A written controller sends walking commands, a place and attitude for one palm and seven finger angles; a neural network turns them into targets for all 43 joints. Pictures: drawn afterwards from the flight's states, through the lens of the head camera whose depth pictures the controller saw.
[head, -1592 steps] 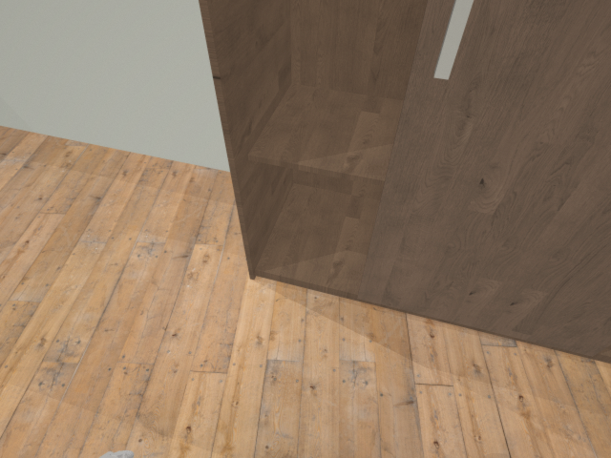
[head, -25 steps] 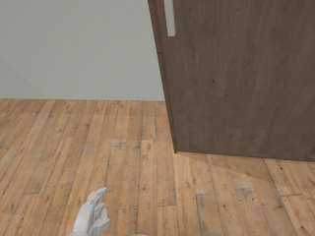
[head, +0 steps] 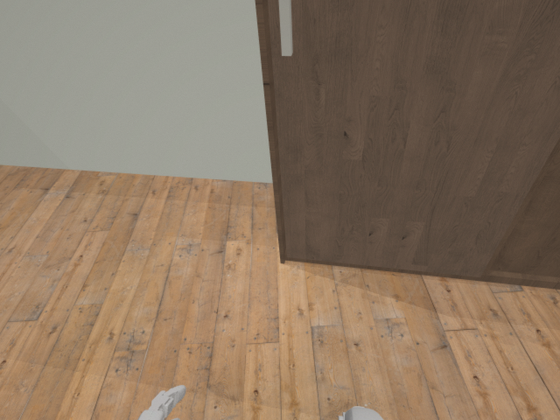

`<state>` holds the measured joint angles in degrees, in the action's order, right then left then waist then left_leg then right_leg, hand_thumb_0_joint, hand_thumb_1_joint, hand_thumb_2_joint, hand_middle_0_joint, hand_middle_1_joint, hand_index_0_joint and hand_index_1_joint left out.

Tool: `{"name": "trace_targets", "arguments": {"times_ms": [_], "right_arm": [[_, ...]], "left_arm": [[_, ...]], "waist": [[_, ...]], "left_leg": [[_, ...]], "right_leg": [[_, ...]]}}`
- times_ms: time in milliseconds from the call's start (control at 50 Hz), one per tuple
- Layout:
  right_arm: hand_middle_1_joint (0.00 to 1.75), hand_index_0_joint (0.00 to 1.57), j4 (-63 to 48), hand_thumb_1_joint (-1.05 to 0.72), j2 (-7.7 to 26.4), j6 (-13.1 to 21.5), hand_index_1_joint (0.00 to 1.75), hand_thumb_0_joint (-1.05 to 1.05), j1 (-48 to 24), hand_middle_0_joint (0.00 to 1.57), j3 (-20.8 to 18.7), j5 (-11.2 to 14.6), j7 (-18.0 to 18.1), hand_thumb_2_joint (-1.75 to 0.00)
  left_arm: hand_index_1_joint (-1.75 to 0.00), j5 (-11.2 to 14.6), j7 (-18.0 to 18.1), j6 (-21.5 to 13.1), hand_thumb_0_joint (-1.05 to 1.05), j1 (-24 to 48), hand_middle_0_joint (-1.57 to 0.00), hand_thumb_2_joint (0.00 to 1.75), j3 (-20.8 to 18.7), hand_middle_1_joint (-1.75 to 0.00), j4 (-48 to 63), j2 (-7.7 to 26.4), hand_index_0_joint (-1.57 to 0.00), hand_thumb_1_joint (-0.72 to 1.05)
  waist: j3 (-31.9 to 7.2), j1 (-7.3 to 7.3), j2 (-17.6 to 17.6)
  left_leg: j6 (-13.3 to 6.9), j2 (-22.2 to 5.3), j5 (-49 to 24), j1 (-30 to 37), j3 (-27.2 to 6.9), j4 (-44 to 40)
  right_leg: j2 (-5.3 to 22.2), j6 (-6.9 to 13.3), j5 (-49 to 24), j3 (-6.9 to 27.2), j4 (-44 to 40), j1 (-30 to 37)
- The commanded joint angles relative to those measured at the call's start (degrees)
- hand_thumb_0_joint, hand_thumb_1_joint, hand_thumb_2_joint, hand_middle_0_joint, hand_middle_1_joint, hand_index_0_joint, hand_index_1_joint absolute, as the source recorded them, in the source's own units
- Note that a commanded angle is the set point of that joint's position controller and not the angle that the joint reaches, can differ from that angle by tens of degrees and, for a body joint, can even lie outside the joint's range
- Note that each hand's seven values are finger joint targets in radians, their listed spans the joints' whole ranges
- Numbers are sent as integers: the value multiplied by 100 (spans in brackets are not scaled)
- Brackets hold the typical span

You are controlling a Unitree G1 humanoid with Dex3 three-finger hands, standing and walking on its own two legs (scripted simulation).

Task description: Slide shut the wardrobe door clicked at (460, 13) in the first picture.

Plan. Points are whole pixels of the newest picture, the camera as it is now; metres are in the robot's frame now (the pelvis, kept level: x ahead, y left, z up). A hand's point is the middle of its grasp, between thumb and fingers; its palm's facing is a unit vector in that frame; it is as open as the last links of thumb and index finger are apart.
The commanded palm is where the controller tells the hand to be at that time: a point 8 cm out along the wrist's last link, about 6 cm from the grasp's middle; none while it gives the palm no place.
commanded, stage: stop stepping back and stand still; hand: right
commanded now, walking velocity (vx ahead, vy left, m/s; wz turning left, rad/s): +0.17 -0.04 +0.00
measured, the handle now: (286, 5) +0.93 +0.04 +0.29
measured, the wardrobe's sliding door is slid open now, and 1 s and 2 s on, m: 0.01 0.01 0.01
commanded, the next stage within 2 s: let the arm hang, fingers relaxed in 0.42 s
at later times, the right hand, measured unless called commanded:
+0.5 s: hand out of the picture +0.16 -0.31 +0.20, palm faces +0.48 +0.71 -0.51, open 7.4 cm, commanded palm none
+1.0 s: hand out of the picture -0.02 -0.22 -0.15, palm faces +0.10 +0.97 -0.23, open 7.0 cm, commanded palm none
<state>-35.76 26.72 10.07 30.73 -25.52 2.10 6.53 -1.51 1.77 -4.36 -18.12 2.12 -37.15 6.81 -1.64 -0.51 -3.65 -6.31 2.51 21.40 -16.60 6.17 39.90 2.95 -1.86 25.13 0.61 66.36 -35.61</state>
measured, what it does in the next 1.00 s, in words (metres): steps on the spot: right foot, then left foot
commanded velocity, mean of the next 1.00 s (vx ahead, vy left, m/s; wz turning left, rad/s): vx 0.04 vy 0.04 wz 0.00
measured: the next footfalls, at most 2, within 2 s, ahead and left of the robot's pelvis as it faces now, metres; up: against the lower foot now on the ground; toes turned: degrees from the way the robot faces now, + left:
right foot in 0.22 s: +0.00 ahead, -0.14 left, +0.00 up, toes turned -8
left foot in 0.46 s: +0.05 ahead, +0.07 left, +0.00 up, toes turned -3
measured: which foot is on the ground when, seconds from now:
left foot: down 0.00-0.22, up 0.24-0.44, down 0.46-1.00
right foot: up 0.00-0.20, down 0.22-1.00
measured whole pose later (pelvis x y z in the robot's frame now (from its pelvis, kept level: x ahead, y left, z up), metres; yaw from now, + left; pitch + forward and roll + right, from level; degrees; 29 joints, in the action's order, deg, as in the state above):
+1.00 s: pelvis -0.02 -0.03 +0.02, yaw -5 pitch +0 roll +1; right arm 60.1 11.0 -0.8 14.8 -1.5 -0.8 1.6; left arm -1.6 1.4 1.7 -17.2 -0.7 -60.5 10.4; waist 3.6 -0.7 0.7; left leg -1.3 1.2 13.0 -14.8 2.6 27.6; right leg 0.5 1.2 16.4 -2.3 29.6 -13.2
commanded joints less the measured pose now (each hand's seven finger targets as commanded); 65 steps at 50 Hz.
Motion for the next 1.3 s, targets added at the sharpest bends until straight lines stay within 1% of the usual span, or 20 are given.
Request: {"name": "trace_targets", "arguments": {"times_ms": [0,140,160,200,240,320,380,400,440,480,500,520,560,580,620,700,740,820,940,1280], "right_arm": [[30,20,161,-90,842,300,30,0,-835,20,-779,39,200,-90],[30,20,139,-90,290,256,30,0,-1678,20,201,-108,365,-90],[30,20,-49,-90,371,292,30,0,-1731,20,163,-92,365,-90],[30,20,-641,-90,605,475,30,0,-1945,20,-70,-125,379,-90],[30,20,-784,-90,1319,611,30,0,-1470,20,-781,-116,246,-90],[30,20,-739,-90,809,500,30,0,-74,20,-768,-89,263,-90],[30,20,-230,-90,724,334,30,0,-65,20,-734,-51,310,-90],[30,20,-130,-90,735,274,30,0,-191,20,-711,-66,327,-90],[30,20,62,-90,920,182,30,0,-459,20,-763,7,401,-90],[30,20,48,-90,827,318,30,0,-1026,20,-703,-1,430,-90],[30,20,4043,-90,-671,-664,30,0,-1097,20,1705,-540,-339,-90],[30,20,4261,-90,-729,-1050,30,0,-972,20,1756,-456,-530,-90],[30,20,4636,-90,-1072,-1204,30,0,-995,20,2006,-356,-620,-90],[30,20,4940,-90,-1068,-1225,30,0,-1002,20,2024,-348,-604,-90],[30,20,5335,-90,-886,-1196,30,0,-1778,20,1990,-335,-636,-90],[30,20,7340,-90,-744,-1087,30,0,-1073,20,2122,-324,-655,-90],[30,20,7850,-90,-132,-956,30,0,-1331,20,2170,-344,-606,-90],[30,20,8382,-90,-799,-867,30,0,-1980,20,2141,-388,-502,-90],[30,20,9267,-90,-1038,-906,30,0,-1659,20,2326,-265,-490,-90],[30,20,10019,-90,-1162,-944,30,0,-1691,20,2407,-276,-469,-90]], "left_arm": [[-30,21,293,-392,0,750,-20,90,-438,-30,688,1042,-20,90],[-30,-30,535,-758,0,769,-20,90,-344,-30,702,1092,-20,90],[-30,-29,528,-778,0,687,-20,90,-387,-30,738,1207,-20,90],[-30,48,427,-703,0,852,-20,90,-439,-30,935,1375,-20,90],[-30,26,285,-623,0,953,-20,90,-521,-30,835,1291,-20,90],[-30,84,125,-470,0,989,-20,90,-484,-30,1020,1150,-20,90],[-30,90,200,-298,0,885,-20,90,-473,-30,1170,1148,-20,90],[-30,95,214,-248,0,859,-20,90,-491,-30,1162,1129,-20,90],[-30,151,239,-321,0,867,-20,90,-443,-30,1209,1073,-20,90],[-30,137,201,-506,0,710,-20,90,-432,-30,841,1042,-20,90],[-30,83,-329,-392,0,775,-20,90,-645,-30,-230,1594,-20,90],[-30,116,-281,15,0,279,-20,90,-568,-30,-243,1221,-20,90],[-30,-1,-217,204,0,181,-20,90,-560,-30,-187,1704,-20,90],[-30,-120,-181,268,0,328,-20,90,-626,-30,-188,2024,-20,90],[-30,-226,-105,284,0,344,-20,90,-556,-30,-123,1978,-20,90],[-30,-154,-111,413,0,1081,-20,90,-401,-30,-508,1665,-20,90],[-30,17,-180,547,0,730,-20,90,-336,-30,-665,1020,-20,90],[-30,-22,-108,621,0,303,-20,90,-464,-30,-1348,865,-20,90],[-30,14,31,421,0,63,-20,90,-359,-30,-2058,862,-20,90],[-30,28,28,404,0,-85,-20,90,-332,-30,-2691,705,-20,90]], "waist": [[487,-68,247],[-147,-38,-120],[-158,-97,378],[197,-80,2131],[132,-24,1933],[101,125,1934],[-82,124,1484],[-60,143,776],[192,86,-752],[-388,36,-447],[110,-434,120],[-198,-401,6],[-246,-211,699],[-154,-193,1139],[113,-328,591],[-139,400,636],[100,45,-925],[202,-204,240],[-253,5,831],[574,-13,350]], "left_leg": [[-514,-1849,2957,-882,-2707,-3170],[-156,-1314,1657,-670,-1110,-1893],[54,-1012,1410,-940,-906,-1010],[642,-115,1073,-2102,-123,1431],[617,-420,628,-1759,-700,2365],[558,-375,151,75,-19,584],[467,-48,448,1451,326,-724],[245,-363,732,1459,-305,-1345],[-660,-2213,-70,867,-3253,-2567],[-626,-2151,-497,512,-2515,-2072],[-138,-2357,-3021,-82,-771,-764],[125,-1632,-2559,-538,-615,-432],[796,-657,-507,-1310,-20,944],[853,-342,1388,-1493,-189,1919],[846,-539,1203,-1630,-858,2532],[791,-536,-329,699,-702,-491],[142,-1877,55,-177,-2731,-2564],[-312,-1640,-789,-281,-2368,-2488],[517,-771,-2265,614,-1118,-1829],[538,-743,-1198,540,-1007,-2180]], "right_leg": [[310,49,-625,-50,877,-584],[-74,320,-320,-972,-3563,2594],[200,452,14,-561,-4085,3028],[2086,1229,260,2391,-5554,3102],[2123,1285,1703,2536,-5927,2050],[1434,790,1187,457,-5512,851],[1020,457,1568,-118,-4544,244],[690,350,1288,-386,-3473,137],[-7,152,155,-457,-969,-288],[215,164,363,-129,-1230,647],[583,103,343,-298,-1422,357],[233,6,-599,-422,-2141,1450],[1116,622,-2904,982,-3443,1962],[1930,1161,-2346,1959,-4208,1683],[2069,1547,-1817,2692,-4774,1360],[918,698,-1209,574,-3819,619],[-255,103,279,-432,-2444,871],[-83,241,-168,-53,-1949,1538],[424,371,-2399,241,-4309,2677],[326,402,-1205,220,-5046,2342]]}}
